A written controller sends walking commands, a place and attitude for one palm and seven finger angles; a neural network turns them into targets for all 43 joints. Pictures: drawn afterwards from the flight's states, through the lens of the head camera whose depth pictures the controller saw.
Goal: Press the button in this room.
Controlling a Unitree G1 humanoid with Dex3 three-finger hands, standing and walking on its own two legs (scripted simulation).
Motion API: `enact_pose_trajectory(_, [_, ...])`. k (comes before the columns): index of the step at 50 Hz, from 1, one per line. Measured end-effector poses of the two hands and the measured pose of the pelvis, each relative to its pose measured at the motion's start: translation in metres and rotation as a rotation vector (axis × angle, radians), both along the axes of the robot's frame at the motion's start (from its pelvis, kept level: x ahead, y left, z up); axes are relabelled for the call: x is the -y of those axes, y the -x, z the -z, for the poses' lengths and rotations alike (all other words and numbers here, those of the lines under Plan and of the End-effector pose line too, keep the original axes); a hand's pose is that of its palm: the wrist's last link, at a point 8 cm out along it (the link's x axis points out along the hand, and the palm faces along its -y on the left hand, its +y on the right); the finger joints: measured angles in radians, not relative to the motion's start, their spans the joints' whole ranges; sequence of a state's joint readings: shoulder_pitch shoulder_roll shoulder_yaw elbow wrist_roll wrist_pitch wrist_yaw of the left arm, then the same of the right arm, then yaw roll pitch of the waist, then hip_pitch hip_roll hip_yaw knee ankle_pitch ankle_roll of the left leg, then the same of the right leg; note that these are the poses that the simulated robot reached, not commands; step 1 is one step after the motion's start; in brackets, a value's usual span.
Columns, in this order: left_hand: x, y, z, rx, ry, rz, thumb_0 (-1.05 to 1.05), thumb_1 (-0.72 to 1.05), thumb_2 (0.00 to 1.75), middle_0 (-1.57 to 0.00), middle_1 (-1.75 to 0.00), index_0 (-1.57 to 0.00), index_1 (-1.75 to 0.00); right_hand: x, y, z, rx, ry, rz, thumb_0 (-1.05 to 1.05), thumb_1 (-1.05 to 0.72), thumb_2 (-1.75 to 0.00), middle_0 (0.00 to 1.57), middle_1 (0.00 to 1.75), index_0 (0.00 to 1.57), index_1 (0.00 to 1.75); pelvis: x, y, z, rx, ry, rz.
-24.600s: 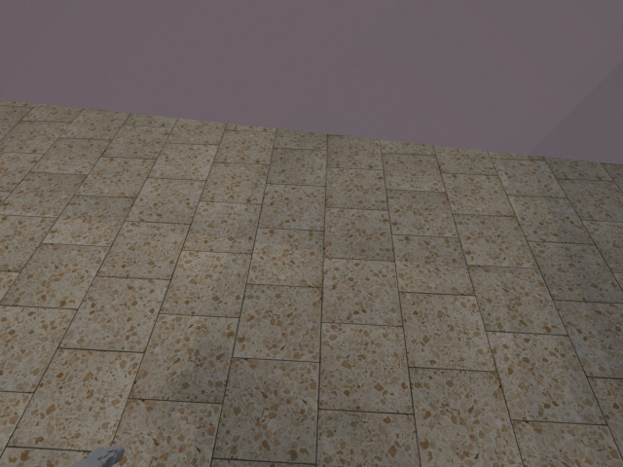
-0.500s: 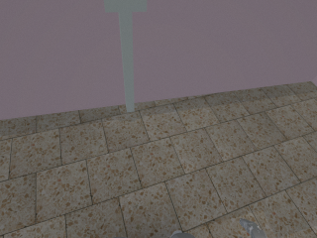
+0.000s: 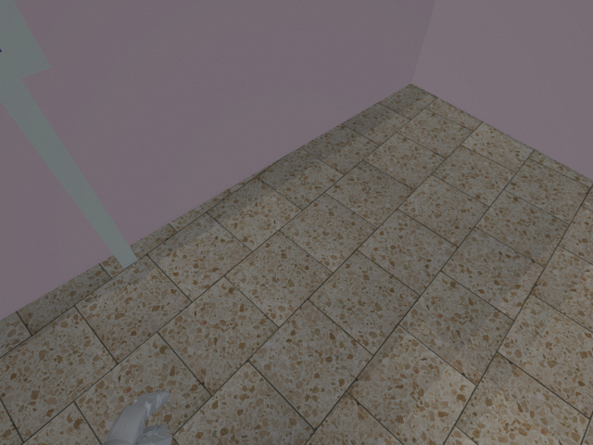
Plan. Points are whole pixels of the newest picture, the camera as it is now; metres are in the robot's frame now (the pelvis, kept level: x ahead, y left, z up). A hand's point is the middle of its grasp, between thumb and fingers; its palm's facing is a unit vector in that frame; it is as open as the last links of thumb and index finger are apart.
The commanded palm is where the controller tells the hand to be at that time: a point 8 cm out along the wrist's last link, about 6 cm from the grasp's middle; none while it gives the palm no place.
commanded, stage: walk to a spot facing it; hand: left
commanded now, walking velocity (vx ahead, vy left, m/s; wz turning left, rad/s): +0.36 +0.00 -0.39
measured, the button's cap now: out of the picture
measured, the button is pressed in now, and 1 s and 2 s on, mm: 0 0 0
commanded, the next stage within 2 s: turn to face it in 0.54 s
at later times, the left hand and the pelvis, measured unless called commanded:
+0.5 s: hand (163, 409) +0.20 +0.22 -0.18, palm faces -0.16 -0.97 -0.18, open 7.4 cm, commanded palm none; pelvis +0.20 +0.02 +0.00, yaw -13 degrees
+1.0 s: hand (256, 254) +0.48 +0.08 -0.14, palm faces -0.26 -0.95 -0.18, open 7.4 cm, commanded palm none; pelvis +0.32 -0.04 +0.01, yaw -11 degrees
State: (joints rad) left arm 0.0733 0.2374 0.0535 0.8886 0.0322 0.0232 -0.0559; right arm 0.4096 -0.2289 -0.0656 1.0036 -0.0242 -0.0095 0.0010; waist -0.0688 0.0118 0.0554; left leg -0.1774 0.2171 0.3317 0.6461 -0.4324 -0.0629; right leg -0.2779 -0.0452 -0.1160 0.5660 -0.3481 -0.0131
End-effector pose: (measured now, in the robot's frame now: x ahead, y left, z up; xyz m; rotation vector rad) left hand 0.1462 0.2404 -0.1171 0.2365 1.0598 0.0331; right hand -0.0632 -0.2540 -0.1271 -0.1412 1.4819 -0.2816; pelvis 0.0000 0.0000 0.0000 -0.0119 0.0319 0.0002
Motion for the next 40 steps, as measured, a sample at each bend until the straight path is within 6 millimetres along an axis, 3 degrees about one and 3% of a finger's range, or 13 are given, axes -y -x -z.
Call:
enact_pose_trajectory(2, [0.013, -0.017, -0.002, 0.045, -0.003, 0.006, 0.01, 0.91, 0.90, -0.19, -0.30, -0.20, -0.30, 0.009, 0.000, 0.007, -0.039, -0.010, 0.017, 0.01, -0.90, -0.90, 0.20, 0.30, 0.20, 0.30, 0.007, -0.008, 0.003, 0.014, 0.008, 0.012])
enact_pose_trajectory(5, [0.023, -0.019, -0.007, 0.024, -0.009, 0.008, 0.01, 0.91, 0.90, -0.20, -0.30, -0.20, -0.30, 0.016, -0.031, 0.005, -0.007, -0.015, 0.028, 0.01, -0.90, -0.90, 0.20, 0.30, 0.20, 0.30, 0.012, -0.025, -0.004, 0.026, -0.001, 0.047])
enact_pose_trajectory(10, [0.024, -0.005, -0.004, -0.124, -0.023, 0.009, 0.01, 0.91, 0.90, -0.20, -0.30, -0.20, -0.30, 0.019, -0.117, -0.005, 0.169, -0.016, 0.013, 0.01, -0.91, -0.90, 0.20, 0.30, 0.20, 0.30, 0.014, -0.060, -0.014, 0.022, -0.011, 0.092])
enact_pose_trajectory(16, [0.005, 0.006, 0.012, -0.295, -0.024, -0.039, 0.01, 0.91, 0.90, -0.20, -0.30, -0.20, -0.30, 0.008, -0.229, -0.012, 0.306, -0.009, -0.049, 0.01, -0.91, -0.90, 0.20, 0.30, 0.20, 0.30, 0.004, -0.113, -0.010, 0.015, 0.008, 0.125])
enact_pose_trajectory(20, [-0.015, -0.005, 0.034, -0.401, -0.018, -0.067, 0.01, 0.91, 0.90, -0.20, -0.30, -0.20, -0.30, -0.006, -0.300, -0.010, 0.382, 0.028, -0.089, 0.01, -0.90, -0.90, 0.20, 0.30, 0.20, 0.30, -0.011, -0.160, 0.006, 0.018, 0.020, 0.155])
enact_pose_trajectory(22, [-0.023, -0.021, 0.041, -0.436, -0.020, -0.060, 0.01, 0.91, 0.90, -0.20, -0.30, -0.20, -0.30, -0.012, -0.320, -0.011, 0.410, 0.048, -0.089, 0.01, -0.90, -0.90, 0.20, 0.30, 0.20, 0.30, -0.016, -0.177, 0.009, 0.028, 0.014, 0.182])
enact_pose_trajectory(26, [-0.027, -0.083, 0.033, -0.401, -0.019, 0.005, 0.01, 0.91, 0.90, -0.20, -0.30, -0.20, -0.30, -0.022, -0.324, -0.019, 0.393, 0.052, -0.014, 0.01, -0.90, -0.90, 0.20, 0.30, 0.20, 0.30, -0.021, -0.206, -0.002, 0.042, 0.015, 0.236])
enact_pose_trajectory(31, [-0.011, -0.184, 0.017, -0.254, -0.008, 0.086, 0.01, 0.91, 0.90, -0.19, -0.30, -0.20, -0.30, -0.030, -0.296, -0.021, 0.280, 0.042, 0.118, 0.00, -0.92, -0.90, 0.20, 0.30, 0.21, 0.30, -0.018, -0.238, -0.016, 0.038, 0.010, 0.284])
enact_pose_trajectory(36, [0.025, -0.272, 0.004, -0.132, -0.004, 0.172, 0.01, 0.91, 0.90, -0.19, -0.30, -0.19, -0.30, -0.029, -0.263, -0.016, 0.150, 0.022, 0.224, 0.00, -0.93, -0.90, 0.20, 0.30, 0.20, 0.30, -0.007, -0.266, -0.018, 0.033, 0.002, 0.313])
enact_pose_trajectory(40, [0.065, -0.324, 0.001, -0.054, -0.007, 0.239, 0.01, 0.91, 0.90, -0.19, -0.30, -0.19, -0.30, -0.028, -0.245, -0.004, 0.053, -0.026, 0.286, 0.01, -0.92, -0.90, 0.20, 0.30, 0.20, 0.30, 0.012, -0.287, -0.012, 0.033, -0.012, 0.302])
